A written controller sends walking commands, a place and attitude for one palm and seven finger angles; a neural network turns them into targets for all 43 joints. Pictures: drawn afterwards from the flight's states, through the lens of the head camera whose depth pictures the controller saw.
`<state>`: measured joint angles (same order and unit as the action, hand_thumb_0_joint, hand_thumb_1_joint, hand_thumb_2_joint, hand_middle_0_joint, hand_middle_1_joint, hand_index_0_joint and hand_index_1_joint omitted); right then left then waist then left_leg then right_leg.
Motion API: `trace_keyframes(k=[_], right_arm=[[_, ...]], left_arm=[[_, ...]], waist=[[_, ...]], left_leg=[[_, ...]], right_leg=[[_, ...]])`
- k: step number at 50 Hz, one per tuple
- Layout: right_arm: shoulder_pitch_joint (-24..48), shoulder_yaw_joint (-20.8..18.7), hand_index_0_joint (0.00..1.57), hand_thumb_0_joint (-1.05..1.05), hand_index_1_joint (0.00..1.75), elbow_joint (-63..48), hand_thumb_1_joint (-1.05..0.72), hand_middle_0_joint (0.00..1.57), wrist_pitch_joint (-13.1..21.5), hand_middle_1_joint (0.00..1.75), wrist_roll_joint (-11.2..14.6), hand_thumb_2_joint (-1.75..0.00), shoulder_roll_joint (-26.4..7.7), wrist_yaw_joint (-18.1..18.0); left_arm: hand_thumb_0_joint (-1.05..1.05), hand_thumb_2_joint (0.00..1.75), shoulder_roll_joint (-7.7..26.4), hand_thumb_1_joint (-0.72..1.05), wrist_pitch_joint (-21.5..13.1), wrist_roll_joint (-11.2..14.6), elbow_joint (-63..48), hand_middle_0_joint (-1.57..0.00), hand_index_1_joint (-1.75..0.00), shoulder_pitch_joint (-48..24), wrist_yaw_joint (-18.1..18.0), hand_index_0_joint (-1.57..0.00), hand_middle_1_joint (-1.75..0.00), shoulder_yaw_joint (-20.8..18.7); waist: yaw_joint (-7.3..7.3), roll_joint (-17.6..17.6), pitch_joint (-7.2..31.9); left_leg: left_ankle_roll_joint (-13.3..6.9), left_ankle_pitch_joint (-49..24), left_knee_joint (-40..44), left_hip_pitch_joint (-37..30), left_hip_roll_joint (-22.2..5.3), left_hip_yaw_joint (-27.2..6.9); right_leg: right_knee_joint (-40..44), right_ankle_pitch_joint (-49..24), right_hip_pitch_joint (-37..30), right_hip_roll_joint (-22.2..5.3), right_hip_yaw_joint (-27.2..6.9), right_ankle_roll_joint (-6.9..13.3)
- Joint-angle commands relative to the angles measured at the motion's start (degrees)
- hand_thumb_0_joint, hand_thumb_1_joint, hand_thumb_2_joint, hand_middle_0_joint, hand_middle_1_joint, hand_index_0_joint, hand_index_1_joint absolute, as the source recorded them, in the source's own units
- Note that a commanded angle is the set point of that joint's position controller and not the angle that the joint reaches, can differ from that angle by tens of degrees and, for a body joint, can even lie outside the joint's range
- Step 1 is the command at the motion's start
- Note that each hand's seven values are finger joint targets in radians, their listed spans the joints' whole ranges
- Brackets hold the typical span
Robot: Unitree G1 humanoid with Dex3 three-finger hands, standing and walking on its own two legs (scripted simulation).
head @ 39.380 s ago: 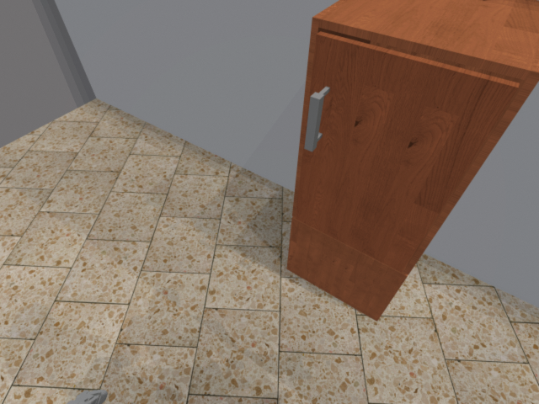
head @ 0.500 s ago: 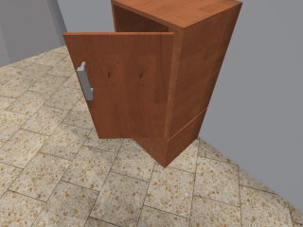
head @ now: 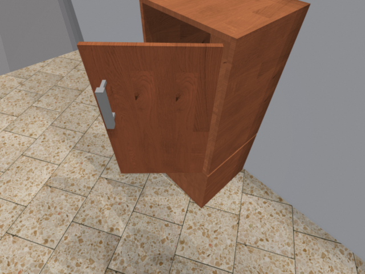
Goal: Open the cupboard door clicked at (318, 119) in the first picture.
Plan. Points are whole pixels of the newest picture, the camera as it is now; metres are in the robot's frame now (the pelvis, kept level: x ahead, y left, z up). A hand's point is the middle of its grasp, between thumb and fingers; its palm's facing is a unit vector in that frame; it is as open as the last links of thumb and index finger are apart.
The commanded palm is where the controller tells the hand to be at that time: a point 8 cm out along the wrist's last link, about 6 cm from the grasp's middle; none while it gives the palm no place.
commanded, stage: come to a stop and stand still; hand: left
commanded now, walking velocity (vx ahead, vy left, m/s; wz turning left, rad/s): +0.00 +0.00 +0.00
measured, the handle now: (107, 105) +0.55 +0.25 +0.04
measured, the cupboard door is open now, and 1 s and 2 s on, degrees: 48 48 48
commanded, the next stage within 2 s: look again from close up in 1.10 s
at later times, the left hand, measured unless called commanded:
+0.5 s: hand out of the picture +0.10 +0.19 -0.19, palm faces +0.07 -0.98 -0.19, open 7.3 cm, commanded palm none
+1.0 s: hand out of the picture -0.01 +0.16 -0.17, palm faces +0.03 -0.99 -0.16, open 7.4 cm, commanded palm none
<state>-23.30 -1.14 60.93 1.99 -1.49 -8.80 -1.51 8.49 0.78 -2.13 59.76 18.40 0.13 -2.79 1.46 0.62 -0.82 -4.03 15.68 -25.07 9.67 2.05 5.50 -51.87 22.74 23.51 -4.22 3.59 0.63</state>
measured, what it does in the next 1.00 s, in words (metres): steps on the spot: right foot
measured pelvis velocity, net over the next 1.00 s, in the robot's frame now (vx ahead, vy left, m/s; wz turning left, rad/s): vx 0.00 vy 0.01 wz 0.01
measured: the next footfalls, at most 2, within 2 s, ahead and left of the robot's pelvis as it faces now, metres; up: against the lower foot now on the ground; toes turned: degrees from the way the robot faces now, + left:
right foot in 0.16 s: +0.05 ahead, -0.11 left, +0.00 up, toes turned +1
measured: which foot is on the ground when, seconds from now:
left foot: down 0.00-1.00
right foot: up 0.00-0.14, down 0.16-1.00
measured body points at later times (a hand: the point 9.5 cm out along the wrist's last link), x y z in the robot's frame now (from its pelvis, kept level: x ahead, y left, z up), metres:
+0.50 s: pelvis +0.03 +0.01 -0.01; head +0.06 +0.03 +0.44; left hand +0.10 +0.24 -0.17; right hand +0.10 -0.23 -0.15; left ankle +0.03 +0.11 -0.74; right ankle +0.07 -0.12 -0.73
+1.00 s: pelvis +0.00 +0.01 +0.00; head +0.00 +0.01 +0.45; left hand -0.01 +0.22 -0.16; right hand +0.00 -0.22 -0.15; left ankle +0.03 +0.11 -0.74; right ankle +0.01 -0.11 -0.74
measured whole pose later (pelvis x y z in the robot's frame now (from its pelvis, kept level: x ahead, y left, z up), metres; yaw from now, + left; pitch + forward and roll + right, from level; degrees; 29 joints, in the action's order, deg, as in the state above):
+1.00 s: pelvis +0.00 +0.01 +0.00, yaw +1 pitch -2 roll +0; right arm -15.3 -0.5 65.2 -0.5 -0.6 -9.0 -1.4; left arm 7.5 0.0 -1.2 63.6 17.9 -1.6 0.6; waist 0.2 0.7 -1.3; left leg -1.5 9.4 -21.9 10.6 -0.6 6.5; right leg -23.3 12.1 9.2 -1.3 2.5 -0.1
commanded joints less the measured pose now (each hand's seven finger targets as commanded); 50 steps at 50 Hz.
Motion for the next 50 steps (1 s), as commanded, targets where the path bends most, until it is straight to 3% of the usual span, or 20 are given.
trace_keyframes(k=[1, 4, 6, 8, 9, 11, 13, 16, 20, 21, 22, 23, 24, 26, 30, 32, 34, 37, 41, 50], right_arm=[[-3.5, -1.2, 0.2, 0.0, 0.3, -1.2, -0.9, 0.2, 1.3, 0.3, 0.0, -0.9, -6.8, -0.5], [-3.3, -0.7, 0.2, 0.0, 0.3, 0.1, -0.9, 0.2, 1.0, 0.3, 0.1, -0.9, -6.3, -1.1], [-1.5, -0.5, 0.2, 0.0, 0.3, 0.6, -0.9, 0.2, 1.0, 0.3, 0.8, -0.9, -5.4, -1.3], [-2.7, -0.9, 0.2, 0.0, 0.3, 0.4, -0.9, 0.2, 0.3, 0.3, 1.4, -0.9, -3.8, -1.1], [-2.4, -1.2, 0.2, 0.0, 0.3, 0.5, -0.9, 0.2, -0.5, 0.3, 1.2, -0.9, -2.9, -1.1], [-2.6, -1.9, 0.2, 0.0, 0.3, 0.7, -0.9, 0.2, -1.9, 0.3, 1.2, -0.9, -2.9, -1.3], [0.5, -2.3, 0.2, 0.0, 0.3, -0.5, -0.9, 0.2, -2.8, 0.3, 1.2, -0.9, -2.3, -1.2], [3.6, -2.8, 0.2, 0.0, 0.3, -2.2, -0.9, 0.2, -3.7, 0.3, 1.2, -0.9, -2.0, -1.0], [-0.2, -2.9, 0.2, 0.0, 0.3, -1.6, -0.9, 0.2, -3.5, 0.3, 0.8, -0.9, -2.1, -0.4], [-0.4, -3.1, 0.2, 0.0, 0.3, -2.2, -0.9, 0.2, -3.0, 0.3, 0.4, -0.9, -3.9, -0.3], [2.0, -3.6, 0.2, 0.0, 0.3, -3.9, -0.9, 0.2, -2.5, 0.3, -0.1, -0.9, -8.0, -0.2], [6.2, -3.5, 0.2, 0.0, 0.3, -5.2, -0.9, 0.2, -2.5, 0.3, -0.4, -0.9, -9.2, -0.1], [9.3, -3.1, 0.2, 0.0, 0.3, -6.1, -0.9, 0.2, -2.2, 0.3, -0.5, -0.9, -8.8, -0.5], [12.5, -2.5, 0.2, 0.0, 0.3, -6.8, -0.9, 0.2, -2.0, 0.3, -0.5, -0.9, -8.1, -0.8], [10.2, -2.4, 0.2, 0.0, 0.3, -5.2, -0.9, 0.2, -1.6, 0.3, 0.1, -0.9, -9.2, -0.7], [9.4, -2.2, 0.2, 0.0, 0.3, -4.3, -0.9, 0.2, -1.5, 0.3, 0.8, -0.9, -8.6, -0.7], [9.0, -1.8, 0.2, 0.0, 0.3, -4.1, -0.9, 0.2, -1.4, 0.3, 1.3, -0.9, -6.3, -0.3], [9.6, -1.4, 0.2, 0.0, 0.3, -2.1, -0.9, 0.2, -2.1, 0.3, 1.0, -0.9, -5.8, -0.1], [8.8, -0.9, 0.2, 0.0, 0.3, 0.0, -0.9, 0.2, -1.9, 0.3, 1.0, -0.9, -5.4, 0.2], [4.7, -0.1, 0.2, 0.0, 0.3, 2.9, -0.9, 0.2, -1.8, 0.3, 0.7, -0.9, -4.1, 0.1]], left_arm=[[0.0, 0.9, 0.7, 0.9, -2.2, 0.6, -5.7, -0.2, -0.3, -4.0, 0.2, -0.2, -0.3, 0.3], [0.0, 0.9, 0.4, 0.9, -2.0, 0.9, -4.7, -0.2, -0.3, -2.7, -0.6, -0.2, -0.3, 0.7], [0.0, 0.9, 2.9, 0.9, -2.5, 1.2, -2.5, -0.2, -0.3, 1.6, -1.5, -0.2, -0.3, 0.4], [0.0, 0.9, 7.7, 0.9, -2.6, 1.4, -1.3, -0.2, -0.3, 3.2, -2.5, -0.2, -0.3, -0.1], [0.0, 0.9, 8.3, 0.9, -2.2, 1.5, -1.3, -0.2, -0.3, 2.2, -2.6, -0.2, -0.3, -0.3], [0.0, 0.9, 8.9, 0.9, -1.8, 1.4, -1.2, -0.2, -0.3, 2.3, -3.4, -0.2, -0.3, -0.8], [0.0, 0.9, 9.8, 0.9, -1.2, 0.9, -1.6, -0.2, -0.3, 1.4, -3.8, -0.2, -0.3, -1.3], [0.0, 0.9, 9.8, 0.9, -0.2, 0.3, -3.8, -0.2, -0.3, -3.4, -4.1, -0.2, -0.3, -2.1], [0.0, 0.9, 9.7, 0.9, 0.7, 0.8, -6.1, -0.2, -0.3, -8.4, -3.1, -0.2, -0.3, -2.4], [0.0, 0.9, 7.8, 0.9, 1.0, 0.8, -6.7, -0.2, -0.3, -8.0, -2.8, -0.2, -0.3, -2.0], [0.0, 0.9, 5.0, 0.9, 1.3, 1.1, -7.8, -0.2, -0.3, -7.6, -2.5, -0.2, -0.3, -1.6], [0.0, 0.9, 4.4, 0.9, 1.8, 1.0, -7.7, -0.2, -0.3, -9.1, -2.7, -0.2, -0.3, -1.2], [0.0, 0.9, 4.7, 0.9, 2.2, 0.9, -7.0, -0.2, -0.3, -8.5, -2.6, -0.2, -0.3, -1.3], [0.0, 0.9, 4.1, 0.9, 1.8, 0.6, -5.2, -0.2, -0.3, -4.6, -2.0, -0.2, -0.3, -0.8], [0.0, 0.9, 3.6, 0.9, 0.5, 1.1, -4.1, -0.2, -0.3, -2.8, -1.9, -0.2, -0.3, 0.6], [0.0, 0.9, 4.8, 0.9, -0.5, 1.0, -2.6, -0.2, -0.3, -0.3, -2.1, -0.2, -0.3, 0.9], [0.0, 0.9, 7.4, 0.9, -1.3, 1.1, -1.8, -0.2, -0.3, -0.4, -2.5, -0.2, -0.3, 1.0], [0.0, 0.9, 6.8, 0.9, -1.4, 1.1, -0.8, -0.2, -0.3, -1.4, -2.4, -0.2, -0.3, 1.7], [0.0, 0.9, 6.2, 0.9, -1.2, 1.0, 0.3, -0.2, -0.3, -0.5, -2.4, -0.2, -0.3, 2.0], [0.0, 0.9, 4.9, 0.9, -1.3, 1.2, 2.4, -0.2, -0.3, 3.1, -2.5, -0.2, -0.3, 2.1]], waist=[[-0.13, -4.2, -3.3], [-1.21, -4.9, -0.8], [-3.58, -2.2, 1.3], [-2.26, -0.6, 2.4], [-1.81, -0.8, 0.2], [-2.0, 9.3, 3.2], [-3.19, 12.2, 3.6], [-2.34, 7.5, 3.4], [1.17, 6.8, 3.1], [1.11, 1.0, 3.5], [0.24, -11.2, 1.1], [0.32, -15.6, -2.0], [-0.69, -13.9, -3.5], [-2.7, -8.6, -2.8], [-1.78, -8.0, 3.6], [-2.31, -4.5, 4.2], [-0.51, 0.7, 3.2], [-0.4, 4.3, 1.1], [-0.74, 3.1, -3.5], [-1.22, -0.7, -4.8]], left_leg=[[-8.0, -11.4, 13.0, -4.5, -15.4, -14.2], [-5.5, -29.6, 6.6, -4.3, -14.2, -9.7], [-0.5, -34.4, 0.5, -1.2, -10.8, -7.0], [3.9, -16.6, -0.2, 7.2, -6.5, -4.9], [4.6, -15.6, -1.0, 7.1, -5.4, -4.7], [5.2, -12.0, -8.3, 6.4, -4.6, -2.8], [5.8, 13.2, -18.2, 11.1, -3.0, -1.9], [5.6, 15.2, -21.3, 11.3, -3.6, -4.9], [5.7, -3.6, -3.1, -2.3, -3.9, -1.0], [4.4, -8.6, 1.1, -5.6, -7.6, -4.7], [0.1, -14.4, 6.4, 0.0, -16.6, -14.8], [-4.1, -14.4, 11.9, 7.9, -20.8, -18.9], [-5.9, -13.0, 13.0, 11.7, -20.7, -18.5], [-6.3, -19.8, 9.0, 6.3, -18.3, -13.8], [-5.1, -33.9, 4.0, -6.5, -15.9, -9.5], [-1.9, -31.9, 0.1, -6.6, -13.4, -8.2], [2.5, -17.5, 0.6, -2.2, -8.8, -5.2], [3.3, -9.9, 3.2, -3.7, -8.5, -4.7], [3.1, -3.4, 7.0, -1.7, -8.4, -5.3], [3.3, 1.4, 9.1, 1.4, -8.0, -5.9]], right_leg=[[6.7, -1.2, 5.5, -1.2, 1.2, -0.5], [18.1, -6.8, -3.9, 0.9, 1.7, -0.8], [28.8, -23.9, -15.5, -0.4, -0.9, -0.4], [22.2, -52.2, -24.4, -10.3, -8.2, 4.0], [20.7, -55.7, -21.7, -11.3, -7.4, 5.0], [20.5, -66.3, -22.9, -12.9, -8.6, 7.1], [23.6, -72.7, -24.5, -17.1, -11.2, 11.3], [25.8, -60.2, -20.7, -16.6, -10.6, 12.5], [23.9, -32.4, -7.1, -10.8, -6.2, 5.9], [20.3, -20.8, -3.4, -6.4, -3.6, 2.8], [15.3, -4.8, -1.2, -0.1, 0.6, -1.0], [5.7, 5.9, -3.6, 2.2, -0.3, -1.4], [-0.3, 7.0, -4.7, 1.4, -4.1, -1.0], [-0.4, 4.8, -2.7, 1.3, -4.2, -0.7], [16.0, -0.1, -6.3, 1.3, -1.1, -1.8], [29.9, -12.7, -12.2, 0.6, -1.7, -1.8], [30.3, -29.6, -14.3, -5.4, -8.2, 0.9], [31.2, -21.3, -10.0, -4.4, -8.1, 1.0], [35.3, -7.7, -7.5, -3.0, -8.0, 0.3], [36.3, -3.4, -7.5, -2.6, -7.6, 0.4]])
